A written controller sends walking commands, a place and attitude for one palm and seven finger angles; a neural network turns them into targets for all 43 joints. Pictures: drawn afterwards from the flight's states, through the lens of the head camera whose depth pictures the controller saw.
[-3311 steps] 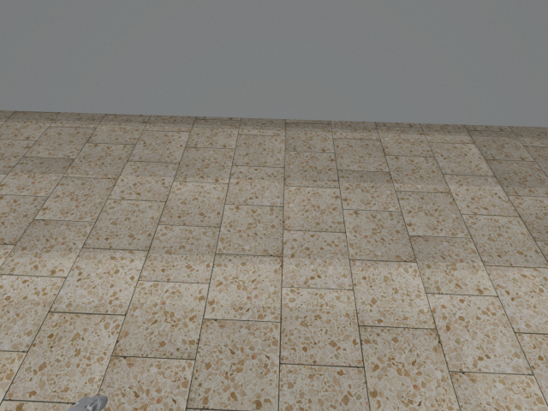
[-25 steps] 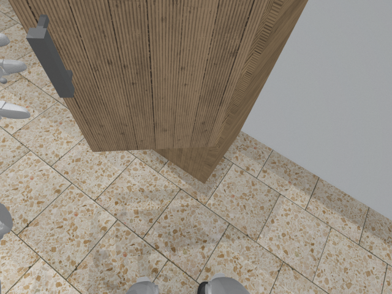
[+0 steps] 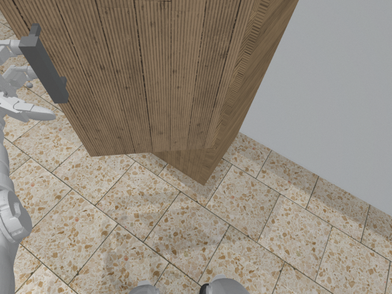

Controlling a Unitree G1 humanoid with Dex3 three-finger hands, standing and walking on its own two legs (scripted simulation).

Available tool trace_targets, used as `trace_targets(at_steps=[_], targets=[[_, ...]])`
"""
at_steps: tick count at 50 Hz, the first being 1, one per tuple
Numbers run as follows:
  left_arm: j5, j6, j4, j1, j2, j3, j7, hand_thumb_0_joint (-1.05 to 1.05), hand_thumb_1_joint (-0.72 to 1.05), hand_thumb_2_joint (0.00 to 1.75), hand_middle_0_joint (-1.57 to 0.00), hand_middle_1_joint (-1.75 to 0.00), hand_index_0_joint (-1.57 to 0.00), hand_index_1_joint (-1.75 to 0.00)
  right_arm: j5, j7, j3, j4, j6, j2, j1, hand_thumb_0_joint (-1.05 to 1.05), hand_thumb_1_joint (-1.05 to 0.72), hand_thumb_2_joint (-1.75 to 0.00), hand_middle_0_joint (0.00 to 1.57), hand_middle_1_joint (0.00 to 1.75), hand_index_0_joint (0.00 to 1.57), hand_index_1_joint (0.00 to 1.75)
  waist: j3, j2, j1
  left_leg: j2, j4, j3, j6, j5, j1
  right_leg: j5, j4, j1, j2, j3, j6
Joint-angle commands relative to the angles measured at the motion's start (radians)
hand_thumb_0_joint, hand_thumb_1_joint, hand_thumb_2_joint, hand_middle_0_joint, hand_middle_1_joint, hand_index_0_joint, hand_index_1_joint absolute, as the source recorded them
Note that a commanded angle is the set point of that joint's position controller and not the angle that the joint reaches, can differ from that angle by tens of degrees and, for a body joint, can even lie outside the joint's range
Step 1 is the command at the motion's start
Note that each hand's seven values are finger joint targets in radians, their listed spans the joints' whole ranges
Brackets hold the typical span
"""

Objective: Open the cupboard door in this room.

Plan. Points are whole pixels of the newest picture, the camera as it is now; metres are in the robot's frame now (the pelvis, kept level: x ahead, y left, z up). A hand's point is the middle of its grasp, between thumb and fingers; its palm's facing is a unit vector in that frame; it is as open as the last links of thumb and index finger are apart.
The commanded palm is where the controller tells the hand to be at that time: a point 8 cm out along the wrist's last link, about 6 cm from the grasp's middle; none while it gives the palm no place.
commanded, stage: slide the fingers in behind the handle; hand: left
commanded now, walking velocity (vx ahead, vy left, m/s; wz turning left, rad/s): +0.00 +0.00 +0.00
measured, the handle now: (49, 65) +0.54 +0.25 +0.11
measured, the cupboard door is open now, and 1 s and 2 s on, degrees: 40 40 40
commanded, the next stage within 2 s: close the thumb around the handle in 1.02 s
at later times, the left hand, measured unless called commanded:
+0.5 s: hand (50, 86) +0.48 +0.24 +0.12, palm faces +0.04 -1.00 +0.01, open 14.0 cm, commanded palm +0.46 +0.29 +0.11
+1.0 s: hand (51, 88) +0.48 +0.23 +0.12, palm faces +0.06 -1.00 +0.00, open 14.0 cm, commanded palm +0.46 +0.28 +0.11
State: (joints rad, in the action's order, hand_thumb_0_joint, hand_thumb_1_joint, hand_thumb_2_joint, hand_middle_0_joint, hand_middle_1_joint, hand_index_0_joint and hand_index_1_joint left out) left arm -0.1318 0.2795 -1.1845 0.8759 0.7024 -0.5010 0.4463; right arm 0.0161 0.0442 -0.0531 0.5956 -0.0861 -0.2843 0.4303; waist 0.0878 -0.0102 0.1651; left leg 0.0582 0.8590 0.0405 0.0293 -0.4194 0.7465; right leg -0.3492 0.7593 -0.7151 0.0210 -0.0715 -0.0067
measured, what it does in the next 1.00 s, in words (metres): stands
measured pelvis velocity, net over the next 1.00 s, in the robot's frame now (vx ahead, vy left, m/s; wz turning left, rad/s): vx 0.00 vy -0.01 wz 0.01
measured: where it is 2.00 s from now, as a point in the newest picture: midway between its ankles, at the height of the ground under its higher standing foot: outside the picture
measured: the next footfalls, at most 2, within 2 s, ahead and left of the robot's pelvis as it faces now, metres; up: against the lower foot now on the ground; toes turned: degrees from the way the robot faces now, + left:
none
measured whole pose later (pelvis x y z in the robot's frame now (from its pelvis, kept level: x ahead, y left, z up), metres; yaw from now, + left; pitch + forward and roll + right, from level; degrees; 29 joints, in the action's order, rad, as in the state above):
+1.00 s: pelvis +0.00 -0.01 +0.00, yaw +1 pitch +15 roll -2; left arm -0.14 0.31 -1.17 0.85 0.59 -0.44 0.35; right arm 0.02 0.04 -0.04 0.62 -0.06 -0.28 0.41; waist 0.08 -0.01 0.15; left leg 0.05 0.83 0.04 0.02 -0.41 0.70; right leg -0.35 0.76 -0.67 0.02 -0.07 -0.02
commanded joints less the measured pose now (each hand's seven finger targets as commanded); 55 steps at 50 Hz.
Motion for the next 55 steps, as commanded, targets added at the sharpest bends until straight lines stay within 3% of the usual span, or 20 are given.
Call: trace_targets(at_steps=[1,3,6,9,12,16,19,20,23,27,30,31,34,35,39,41,45,47,50,55], targets=[[-0.025,0.065,0.205,0.382,0.306,-0.031,-0.011,0.00,-0.50,0.30,-0.30,-1.20,-0.30,-1.20,0.002,0.014,0.069,-0.064,0.013,-0.192,0.129,0.00,-0.90,-0.90,0.20,0.30,0.20,0.30,0.402,-0.146,-0.026,-0.025,-0.085,-0.071,0.004,0.443,-0.321,0.333,-0.052,0.154,0.034,0.032,-0.010],[-0.023,0.061,0.192,0.376,0.308,-0.033,-0.016,0.00,-0.50,0.30,-0.30,-1.20,-0.30,-1.20,0.005,0.016,0.071,-0.063,0.013,-0.192,0.129,0.00,-0.90,-0.90,0.20,0.30,0.20,0.30,0.378,-0.111,-0.022,-0.026,-0.090,-0.066,0.008,0.410,-0.291,0.328,-0.056,0.171,0.033,0.035,-0.007],[-0.030,0.082,0.253,0.380,0.290,-0.032,-0.019,0.00,-0.50,0.30,-0.30,-1.20,-0.30,-1.20,0.002,0.015,0.074,-0.064,0.017,-0.186,0.126,0.00,-0.90,-0.90,0.20,0.30,0.20,0.30,0.441,-0.166,-0.036,-0.025,-0.082,-0.069,0.001,0.491,-0.357,0.374,-0.045,0.180,0.032,0.035,-0.012],[-0.044,0.078,0.231,0.386,0.214,0.015,-0.024,0.00,-0.50,0.30,-0.30,-1.20,-0.30,-1.20,0.003,0.013,0.074,-0.055,0.018,-0.182,0.123,0.00,-0.90,-0.90,0.20,0.30,0.20,0.30,0.380,-0.125,-0.014,-0.023,-0.086,-0.069,0.006,0.468,-0.347,0.357,-0.058,0.154,0.035,0.032,-0.010],[-0.031,0.066,0.201,0.421,0.243,0.010,-0.033,0.00,-0.50,0.30,-0.30,-1.20,-0.30,-1.20,0.006,0.018,0.072,-0.048,0.020,-0.187,0.117,0.00,-0.90,-0.90,0.20,0.30,0.20,0.30,0.355,-0.106,-0.006,-0.030,-0.096,-0.065,0.010,0.384,-0.292,0.325,-0.065,0.165,0.027,0.041,-0.006],[-0.023,0.099,0.295,0.434,0.213,0.022,-0.054,0.00,-0.50,0.30,-0.30,-1.20,-0.30,-1.20,0.000,0.014,0.077,-0.047,0.027,-0.176,0.115,0.00,-0.90,-0.90,0.20,0.30,0.20,0.30,0.460,-0.205,-0.023,-0.025,-0.077,-0.076,-0.004,0.512,-0.404,0.371,-0.045,0.154,0.028,0.037,-0.012],[-0.038,0.091,0.241,0.412,0.171,0.036,-0.064,0.00,-0.50,0.30,-0.30,-1.20,-0.30,-1.20,0.000,0.011,0.077,-0.041,0.028,-0.179,0.118,0.00,-0.90,-0.90,0.20,0.30,0.20,0.30,0.401,-0.120,-0.014,-0.025,-0.087,-0.082,0.002,0.473,-0.364,0.350,-0.051,0.155,0.032,0.029,-0.013],[-0.037,0.086,0.242,0.421,0.143,0.059,-0.065,0.00,-0.50,0.30,-0.30,-1.20,-0.30,-1.20,0.002,0.010,0.078,-0.039,0.029,-0.176,0.107,0.00,-0.90,-0.90,0.20,0.30,0.20,0.30,0.402,-0.138,-0.009,-0.026,-0.089,-0.074,0.002,0.462,-0.365,0.354,-0.056,0.153,0.028,0.034,-0.008],[-0.021,0.071,0.220,0.396,0.210,0.013,-0.082,0.00,-0.50,0.30,-0.30,-1.20,-0.30,-1.20,0.002,0.010,0.074,-0.046,0.029,-0.180,0.107,0.00,-0.90,-0.90,0.20,0.30,0.20,0.30,0.391,-0.112,-0.028,-0.034,-0.095,-0.063,0.007,0.415,-0.303,0.361,-0.057,0.202,0.023,0.043,-0.009],[-0.010,0.089,0.259,0.442,0.184,0.039,-0.104,0.00,-0.50,0.30,-0.30,-1.20,-0.30,-1.20,0.001,0.010,0.074,-0.050,0.032,-0.173,0.105,0.00,-0.90,-0.90,0.20,0.30,0.20,0.30,0.399,-0.133,-0.016,-0.034,-0.095,-0.063,0.006,0.415,-0.320,0.357,-0.055,0.190,0.023,0.044,-0.007],[-0.022,0.111,0.280,0.416,0.197,0.009,-0.105,0.00,-0.50,0.30,-0.30,-1.20,-0.30,-1.20,-0.001,0.007,0.077,-0.049,0.035,-0.172,0.109,0.00,-0.90,-0.90,0.20,0.30,0.20,0.30,0.464,-0.142,-0.033,-0.033,-0.086,-0.062,0.003,0.466,-0.350,0.399,-0.043,0.223,0.025,0.047,-0.010],[-0.024,0.105,0.260,0.407,0.148,0.043,-0.101,0.00,-0.50,0.30,-0.30,-1.20,-0.30,-1.20,0.001,0.004,0.076,-0.048,0.036,-0.167,0.105,0.00,-0.90,-0.90,0.20,0.30,0.20,0.30,0.433,-0.145,-0.024,-0.033,-0.089,-0.059,0.003,0.460,-0.348,0.394,-0.049,0.206,0.026,0.043,-0.009],[-0.027,0.091,0.229,0.377,0.192,0.006,-0.100,0.00,-0.50,0.30,-0.30,-1.20,-0.30,-1.20,0.001,0.007,0.075,-0.050,0.033,-0.175,0.111,0.00,-0.90,-0.90,0.20,0.30,0.20,0.30,0.403,-0.083,-0.035,-0.037,-0.097,-0.054,0.011,0.432,-0.291,0.406,-0.053,0.248,0.025,0.048,-0.009],[-0.019,0.093,0.254,0.386,0.205,0.003,-0.099,0.00,-0.50,0.30,-0.30,-1.20,-0.30,-1.20,0.002,0.008,0.077,-0.053,0.031,-0.175,0.106,0.00,-0.90,-0.90,0.20,0.30,0.20,0.30,0.424,-0.108,-0.039,-0.037,-0.100,-0.055,0.008,0.441,-0.303,0.412,-0.050,0.251,0.022,0.049,-0.008],[-0.025,0.092,0.238,0.386,0.175,0.024,-0.100,0.00,-0.50,0.30,-0.30,-1.20,-0.30,-1.20,0.004,0.010,0.074,-0.055,0.031,-0.171,0.103,0.00,-0.90,-0.90,0.20,0.30,0.20,0.30,0.370,-0.088,-0.024,-0.038,-0.105,-0.048,0.013,0.398,-0.282,0.386,-0.062,0.236,0.024,0.049,-0.008],[-0.022,0.099,0.247,0.405,0.214,0.002,-0.098,0.00,-0.50,0.30,-0.30,-1.20,-0.30,-1.20,0.004,0.013,0.076,-0.050,0.032,-0.176,0.104,0.00,-0.90,-0.90,0.20,0.30,0.20,0.30,0.396,-0.102,-0.028,-0.039,-0.104,-0.050,0.011,0.381,-0.284,0.373,-0.062,0.243,0.022,0.056,-0.006],[-0.032,0.109,0.244,0.403,0.152,0.043,-0.086,0.00,-0.50,0.30,-0.30,-1.20,-0.30,-1.20,0.004,0.012,0.076,-0.040,0.039,-0.171,0.101,0.00,-0.90,-0.90,0.20,0.30,0.20,0.30,0.394,-0.131,-0.021,-0.036,-0.102,-0.056,0.007,0.393,-0.324,0.355,-0.064,0.203,0.024,0.049,-0.010],[-0.034,0.104,0.230,0.419,0.174,0.032,-0.088,0.00,-0.50,0.30,-0.30,-1.20,-0.30,-1.20,0.005,0.015,0.076,-0.037,0.040,-0.178,0.101,0.00,-0.90,-0.90,0.20,0.30,0.20,0.30,0.370,-0.093,-0.014,-0.037,-0.108,-0.056,0.011,0.346,-0.291,0.326,-0.071,0.206,0.023,0.052,-0.007],[-0.025,0.101,0.220,0.430,0.162,0.051,-0.086,0.00,-0.50,0.30,-0.30,-1.20,-0.30,-1.20,0.005,0.018,0.072,-0.034,0.045,-0.175,0.100,0.00,-0.90,-0.90,0.20,0.30,0.20,0.30,0.375,-0.140,-0.016,-0.039,-0.107,-0.059,0.007,0.359,-0.303,0.325,-0.064,0.189,0.020,0.050,-0.010],[-0.016,0.101,0.211,0.465,0.193,0.034,-0.097,0.00,-0.50,0.30,-0.30,-1.20,-0.30,-1.20,0.001,0.019,0.072,-0.029,0.050,-0.181,0.109,0.00,-0.90,-0.90,0.20,0.30,0.20,0.30,0.392,-0.133,-0.010,-0.035,-0.100,-0.068,0.005,0.357,-0.305,0.305,-0.058,0.171,0.021,0.048,-0.009]])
